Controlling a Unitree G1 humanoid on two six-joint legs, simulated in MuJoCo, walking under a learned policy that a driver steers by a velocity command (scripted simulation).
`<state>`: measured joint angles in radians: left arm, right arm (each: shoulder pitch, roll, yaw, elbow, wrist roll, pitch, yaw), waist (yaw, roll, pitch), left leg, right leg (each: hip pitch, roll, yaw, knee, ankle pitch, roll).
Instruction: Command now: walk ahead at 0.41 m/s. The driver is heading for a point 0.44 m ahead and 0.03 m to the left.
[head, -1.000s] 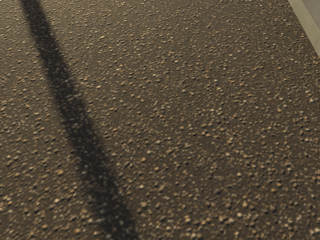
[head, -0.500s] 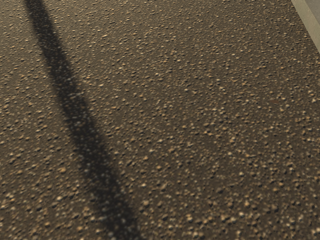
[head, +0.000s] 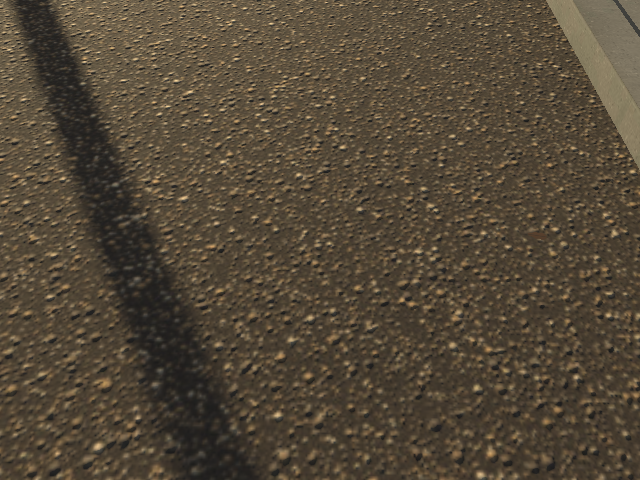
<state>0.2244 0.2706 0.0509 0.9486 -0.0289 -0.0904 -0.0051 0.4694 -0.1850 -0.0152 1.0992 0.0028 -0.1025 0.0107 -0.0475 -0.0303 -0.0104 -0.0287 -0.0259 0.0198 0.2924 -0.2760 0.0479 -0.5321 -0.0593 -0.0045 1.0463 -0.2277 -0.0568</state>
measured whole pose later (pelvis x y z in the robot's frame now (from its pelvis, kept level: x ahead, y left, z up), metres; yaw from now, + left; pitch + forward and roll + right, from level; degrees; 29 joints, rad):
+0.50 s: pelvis +0.27 -0.06 +0.00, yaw +1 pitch +0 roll -2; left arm 0.25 0.24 0.04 0.99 0.01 -0.11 -0.04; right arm 0.21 -0.27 -0.05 0.92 0.02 -0.09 -0.02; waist 0.03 0.04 0.04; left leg -0.58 0.10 -0.04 1.11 -0.28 0.02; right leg -0.17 0.07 -0.08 0.31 -0.13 -0.08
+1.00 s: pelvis +0.40 -0.03 -0.02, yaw +0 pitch +0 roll +1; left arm 0.19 0.24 0.03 1.06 0.01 0.02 0.03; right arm 0.12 -0.20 -0.03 0.95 -0.01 -0.02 -0.02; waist 0.02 -0.02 0.02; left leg -0.36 -0.03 0.05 0.49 -0.13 0.04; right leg -0.26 -0.05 0.02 0.56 -0.30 0.02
